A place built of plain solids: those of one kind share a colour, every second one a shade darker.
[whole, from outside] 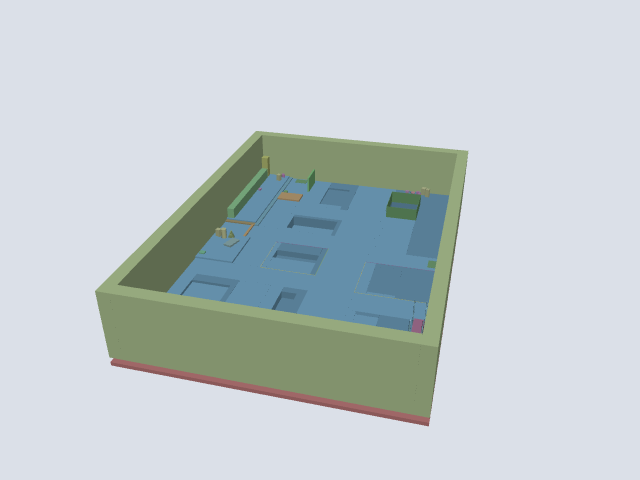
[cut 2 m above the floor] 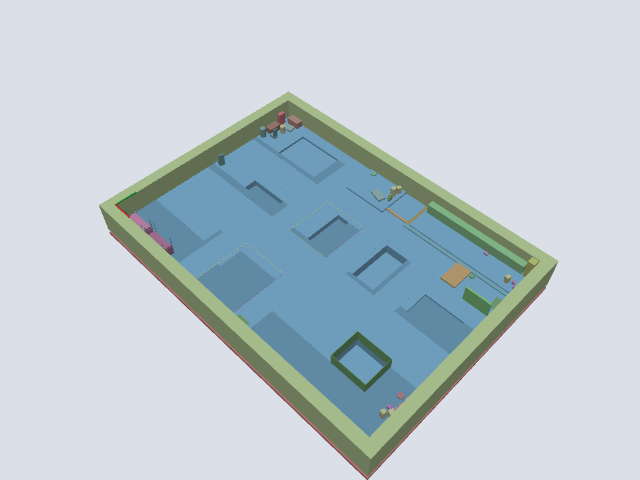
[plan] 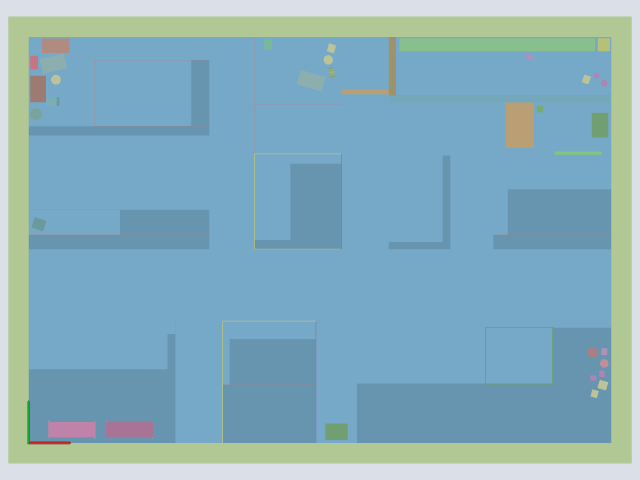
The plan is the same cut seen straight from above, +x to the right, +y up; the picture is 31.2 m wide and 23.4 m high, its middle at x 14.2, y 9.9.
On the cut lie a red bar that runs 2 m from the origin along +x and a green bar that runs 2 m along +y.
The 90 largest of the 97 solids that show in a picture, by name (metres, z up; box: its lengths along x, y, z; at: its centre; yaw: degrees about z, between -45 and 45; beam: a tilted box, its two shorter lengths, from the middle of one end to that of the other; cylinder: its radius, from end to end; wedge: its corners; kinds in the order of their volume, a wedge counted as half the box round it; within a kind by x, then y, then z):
{
 "floor_1": {"box": [2.55, 1.72, 1.32], "at": [1.27, 4.46, -0.66]},
 "floor_2": {"box": [3.2, 3.22, 1.32], "at": [1.6, 17.06, -0.66]},
 "floor_3": {"box": [4.45, 1.22, 1.32], "at": [2.23, 10.76, -0.66]},
 "floor_4": {"box": [7.15, 3.6, 1.32], "at": [3.58, 1.8, -0.66]},
 "floor_5": {"box": [7.15, 0.63, 1.32], "at": [3.58, 5.63, -0.66]},
 "floor_6": {"box": [8.8, 0.7, 1.32], "at": [4.4, 9.8, -0.66]},
 "floor_7": {"box": [8.8, 1.03, 1.32], "at": [4.4, 11.88, -0.66]},
 "floor_8": {"box": [8.8, 2.6, 1.0], "at": [4.4, 13.7, -0.5]},
 "floor_9": {"box": [8.8, 0.45, 1.32], "at": [4.4, 15.22, -0.66]},
 "floor_10": {"box": [8.8, 1.13, 1.32], "at": [4.4, 19.23, -0.66]},
 "floor_11": {"box": [4.22, 1.72, 1.32], "at": [4.66, 4.46, -0.66]},
 "floor_12": {"box": [4.72, 3.22, 1.1], "at": [5.56, 17.06, -0.77]},
 "floor_13": {"box": [3.72, 1.22, 0.74], "at": [6.31, 10.76, -0.95]},
 "floor_14": {"box": [0.38, 1.72, 1.32], "at": [6.96, 4.46, -0.66]},
 "floor_15": {"box": [2.3, 5.95, 1.0], "at": [8.3, 2.98, -0.5]},
 "floor_16": {"box": [0.88, 3.22, 1.32], "at": [8.36, 17.06, -0.66]},
 "floor_17": {"box": [0.63, 1.22, 1.32], "at": [8.48, 10.76, -0.66]},
 "floor_18": {"box": [0.35, 2.22, 1.32], "at": [9.62, 3.96, -0.66]},
 "floor_19": {"box": [2.2, 10.35, 1.0], "at": [9.9, 14.62, -0.5]},
 "floor_20": {"box": [3.72, 2.22, 1.32], "at": [11.66, 3.96, -0.66]},
 "floor_21": {"box": [4.55, 2.85, 1.32], "at": [11.72, 1.43, -0.66]},
 "floor_22": {"box": [4.55, 0.88, 1.32], "at": [11.72, 5.51, -0.66]},
 "floor_23": {"box": [1.75, 3.72, 1.32], "at": [11.88, 11.76, -0.66]},
 "floor_24": {"box": [4.25, 0.45, 1.32], "at": [13.12, 9.68, -0.66]},
 "floor_25": {"box": [4.25, 0.48, 1.32], "at": [13.12, 13.86, -0.66]},
 "floor_26": {"box": [4.25, 2.4, 1.0], "at": [13.12, 15.3, -0.5]},
 "floor_27": {"box": [4.25, 3.3, 1.15], "at": [13.12, 18.15, -0.42]},
 "floor_28": {"box": [1.22, 3.72, 0.8], "at": [13.36, 11.76, -0.92]},
 "floor_29": {"box": [0.48, 2.22, 1.32], "at": [13.76, 3.96, -0.66]},
 "floor_30": {"box": [28.4, 3.5, 1.0], "at": [14.2, 7.7, -0.5]},
 "floor_31": {"box": [1.28, 3.72, 1.32], "at": [14.61, 11.76, -0.66]},
 "floor_32": {"box": [2.0, 5.95, 1.0], "at": [15.0, 2.98, -0.5]},
 "floor_33": {"box": [2.3, 10.35, 1.0], "at": [16.4, 14.62, -0.5]},
 "floor_34": {"box": [0.4, 4.22, 1.32], "at": [17.75, 11.91, -0.66]},
 "floor_35": {"box": [3.0, 0.35, 1.32], "at": [19.05, 9.62, -0.66]},
 "floor_36": {"box": [3.0, 0.38, 1.32], "at": [19.05, 14.21, -0.66]},
 "floor_37": {"box": [2.22, 4.22, 0.41], "at": [19.06, 11.91, -1.11]},
 "floor_38": {"box": [6.3, 2.72, 1.32], "at": [19.15, 4.26, -0.66]},
 "floor_39": {"box": [0.38, 4.22, 1.32], "at": [20.36, 11.91, -0.66]},
 "floor_40": {"box": [2.1, 4.95, 1.0], "at": [21.6, 11.93, -0.5]},
 "floor_41": {"box": [12.4, 2.9, 1.32], "at": [22.2, 1.45, -0.66]},
 "floor_42": {"box": [12.4, 0.33, 1.32], "at": [22.2, 5.79, -0.66]},
 "floor_43": {"box": [10.85, 2.2, 1.0], "at": [22.98, 15.5, -0.5]},
 "floor_44": {"box": [0.7, 2.22, 1.32], "at": [23.0, 11.26, -0.66]},
 "floor_45": {"box": [10.5, 2.85, 1.2], "at": [23.15, 18.38, -0.4]},
 "floor_46": {"box": [3.22, 2.72, 0.58], "at": [23.91, 4.26, -1.03]},
 "floor_47": {"box": [3.72, 2.22, 1.15], "at": [25.21, 11.26, -0.74]},
 "floor_48": {"box": [5.75, 0.7, 1.32], "at": [25.52, 9.8, -0.66]},
 "floor_49": {"box": [5.75, 2.03, 1.32], "at": [25.52, 13.38, -0.66]},
 "floor_50": {"box": [2.88, 2.72, 1.32], "at": [26.96, 4.26, -0.66]},
 "floor_51": {"box": [1.33, 2.22, 1.32], "at": [27.73, 11.26, -0.66]},
 "wall_1": {"box": [1.0, 19.8, 5.5], "at": [-0.5, 9.9, 1.75]},
 "wall_2": {"box": [30.4, 1.0, 5.5], "at": [14.2, -0.5, 1.75]},
 "wall_3": {"box": [30.4, 1.0, 5.5], "at": [14.2, 20.3, 1.75]},
 "wall_4": {"box": [1.0, 19.8, 5.5], "at": [28.9, 9.9, 1.75]},
 "floor_base_1": {"box": [30.4, 21.8, 0.3], "at": [14.2, 9.9, -1.57]},
 "counter_1": {"box": [9.54, 0.64, 0.94], "at": [22.84, 19.42, 0.67]},
 "step_terS_tread_1": {"box": [10.85, 0.35, 1.1], "at": [22.98, 16.77, -0.45]},
 "piece_1": {"box": [2.3, 0.75, 0.87], "at": [2.1, 0.66, 0.43]},
 "piece_2": {"box": [2.22, 0.67, 0.22], "at": [2.1, 0.66, 0.98]},
 "piece_3": {"box": [2.3, 0.75, 0.87], "at": [4.91, 0.66, 0.43]},
 "piece_4": {"box": [2.22, 0.67, 0.14], "at": [4.91, 0.66, 0.94]},
 "sack_pile_1": {"box": [0.77, 1.29, 0.62], "at": [0.46, 17.26, 0.31]},
 "sack_pile_2": {"box": [1.35, 0.71, 0.64], "at": [1.32, 19.38, 0.32]},
 "step_terW_tread_1": {"box": [0.35, 2.85, 1.1], "at": [17.73, 18.38, -0.45]},
 "tall_1": {"box": [0.6, 0.64, 2.05], "at": [28.04, 19.42, 1.23]},
 "bin_1": {"cylinder": 0.24, "from": [1.33, 17.71, 0.0], "to": [1.33, 17.71, 0.77]},
 "bin_2": {"cylinder": 0.23, "from": [14.6, 18.68, 0.15], "to": [14.6, 18.68, 1.0]},
 "bin_3": {"box": [0.36, 0.41, 0.67], "at": [14.76, 19.24, 0.48], "yaw": -17.9},
 "bin_4": {"box": [0.34, 0.4, 0.64], "at": [27.18, 17.73, 0.52], "yaw": -16.8},
 "bin_5": {"box": [0.33, 0.36, 0.81], "at": [27.59, 2.41, 0.41], "yaw": -16.0},
 "bin_6": {"box": [0.44, 0.42, 0.7], "at": [27.99, 2.83, 0.35], "yaw": -15.5},
 "step_hump_1": {"box": [2.3, 0.22, 0.15], "at": [16.4, 17.11, 0.03]},
 "step_hump_2": {"box": [1.4, 2.2, 0.2], "at": [23.93, 15.5, 0.05]},
 "screenN_1": {"box": [2.3, 0.16, 1.5], "at": [26.78, 14.13, 0.75]},
 "rail_1": {"box": [0.04, 2.72, 1.1], "at": [22.28, 4.26, 0.55]},
 "rail_2": {"box": [3.3, 0.04, 1.1], "at": [23.91, 2.88, 0.55]},
 "rail_3": {"box": [3.3, 0.04, 1.1], "at": [23.91, 5.64, 0.55]},
 "rail_4": {"box": [0.04, 2.72, 1.1], "at": [25.54, 4.26, 0.55]},
 "pallet_1": {"box": [1.2, 0.73, 0.2], "at": [1.2, 18.5, 0.05], "yaw": 13.2},
 "pallet_2": {"box": [1.26, 0.72, 0.17], "at": [13.77, 17.66, 0.23], "yaw": -16.9},
 "crate_stack_1": {"box": [0.39, 0.68, 1.24], "at": [0.27, 18.55, 0.62]},
 "barrel_1": {"cylinder": 0.29, "from": [0.36, 16.03, 0.0], "to": [0.36, 16.03, 0.94]},
 "hand_truck_1": {"box": [0.6, 0.54, 0.3], "at": [0.5, 10.66, 0.15], "yaw": -18.9},
 "hand_truck_2": {"box": [0.14, 0.54, 0.94], "at": [0.71, 10.59, 0.77], "yaw": -18.9},
 "hand_truck_3": {"box": [0.62, 0.43, 0.28], "at": [1.19, 16.65, 0.14], "yaw": -1.6},
 "low_mat_1": {"box": [1.1, 0.8, 0.06], "at": [15.0, 0.55, -0.02]},
 "low_mat_2": {"box": [0.8, 1.2, 0.06], "at": [27.85, 15.5, -0.02]},
 "carton_folded_1": {"box": [0.38, 0.47, 0.17], "at": [11.68, 19.43, 0.18], "yaw": 1.6},
 "hose_coil_1": {"cylinder": 0.26, "from": [27.5, 4.42, -0.05], "to": [27.5, 4.42, 0.09]}
}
